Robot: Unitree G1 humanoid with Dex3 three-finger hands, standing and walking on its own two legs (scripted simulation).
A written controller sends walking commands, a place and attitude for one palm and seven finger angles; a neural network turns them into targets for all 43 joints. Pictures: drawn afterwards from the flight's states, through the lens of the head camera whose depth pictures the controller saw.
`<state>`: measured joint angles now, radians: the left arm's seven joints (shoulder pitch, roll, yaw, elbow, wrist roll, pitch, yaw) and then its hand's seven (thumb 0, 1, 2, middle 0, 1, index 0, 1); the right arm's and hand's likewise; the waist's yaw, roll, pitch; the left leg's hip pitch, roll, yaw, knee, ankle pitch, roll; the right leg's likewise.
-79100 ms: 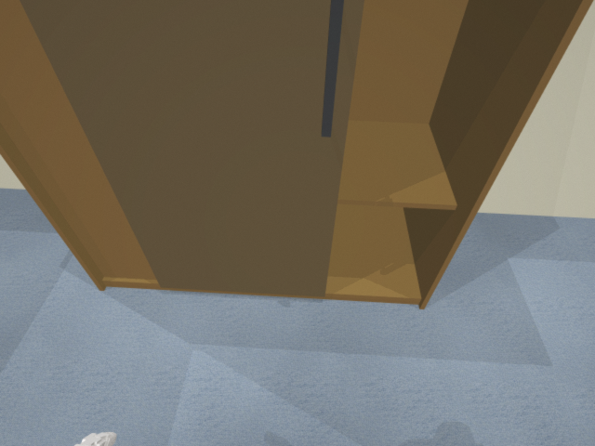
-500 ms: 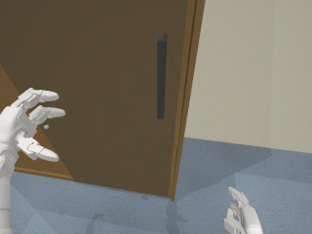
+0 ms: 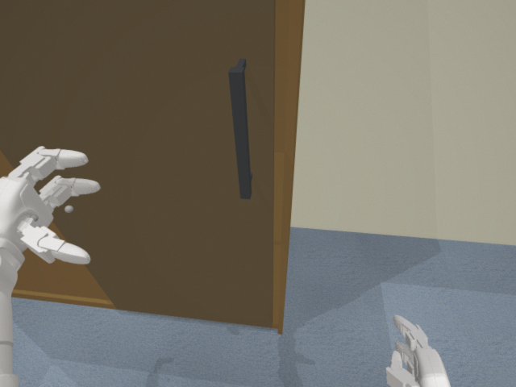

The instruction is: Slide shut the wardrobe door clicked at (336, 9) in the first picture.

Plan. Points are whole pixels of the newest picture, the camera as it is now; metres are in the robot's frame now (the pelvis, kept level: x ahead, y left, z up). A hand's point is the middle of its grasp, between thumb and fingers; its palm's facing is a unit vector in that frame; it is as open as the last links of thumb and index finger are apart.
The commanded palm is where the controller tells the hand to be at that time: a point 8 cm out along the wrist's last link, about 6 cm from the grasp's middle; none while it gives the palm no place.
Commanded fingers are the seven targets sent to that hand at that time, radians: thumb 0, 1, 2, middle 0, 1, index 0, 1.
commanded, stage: raise the hand with hooked fingers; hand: left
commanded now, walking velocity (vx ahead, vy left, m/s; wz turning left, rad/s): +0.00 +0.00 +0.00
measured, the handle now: (244, 136) +0.49 +0.07 +0.16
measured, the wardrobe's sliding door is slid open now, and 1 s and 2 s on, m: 0.02 0.02 0.02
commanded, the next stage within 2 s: move the hooked fingers beside the handle in 0.04 s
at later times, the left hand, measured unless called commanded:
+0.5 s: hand (100, 195) +0.31 +0.25 +0.18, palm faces +0.02 -1.00 -0.06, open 14.0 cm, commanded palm +0.28 +0.29 +0.19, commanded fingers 0.00 -0.50 0.30 -0.30 -1.20 -0.30 -1.20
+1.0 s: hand (151, 176) +0.35 +0.19 +0.18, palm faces -0.01 -1.00 -0.03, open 14.0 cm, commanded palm +0.33 +0.24 +0.18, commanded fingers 0.00 -0.50 0.30 -0.30 -1.20 -0.30 -1.20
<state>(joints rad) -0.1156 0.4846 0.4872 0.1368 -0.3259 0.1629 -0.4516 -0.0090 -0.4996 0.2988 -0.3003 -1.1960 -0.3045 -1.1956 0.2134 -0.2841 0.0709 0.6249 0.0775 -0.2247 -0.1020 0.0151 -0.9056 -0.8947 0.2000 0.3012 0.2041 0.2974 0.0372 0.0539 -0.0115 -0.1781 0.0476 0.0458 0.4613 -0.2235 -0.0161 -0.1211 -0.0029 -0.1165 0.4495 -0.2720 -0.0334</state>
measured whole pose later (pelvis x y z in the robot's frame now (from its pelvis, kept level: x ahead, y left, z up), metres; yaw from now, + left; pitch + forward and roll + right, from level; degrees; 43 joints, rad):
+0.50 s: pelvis +0.00 +0.00 +0.00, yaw +0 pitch -3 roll +0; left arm -0.23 0.43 0.40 0.21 -0.30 0.15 -0.40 -0.01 -0.50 0.30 -0.30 -1.20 -0.30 -1.20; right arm 0.20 -0.27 0.08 0.64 0.08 -0.22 -0.11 0.01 -0.91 -0.89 0.20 0.30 0.20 0.30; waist 0.03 0.05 -0.01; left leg -0.19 0.04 0.05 0.47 -0.23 -0.01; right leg -0.14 -0.01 -0.11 0.47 -0.28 -0.03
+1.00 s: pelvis +0.01 +0.01 +0.00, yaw -1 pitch -2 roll +0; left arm -0.34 0.31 0.26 0.20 -0.24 0.20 -0.22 -0.01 -0.50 0.30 -0.30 -1.20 -0.30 -1.20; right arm 0.20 -0.25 0.07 0.65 0.07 -0.16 -0.09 0.01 -0.91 -0.89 0.20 0.30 0.20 0.30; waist 0.02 0.05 -0.02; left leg -0.17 0.03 0.07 0.44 -0.22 0.00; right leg -0.14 -0.02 -0.09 0.46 -0.28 -0.02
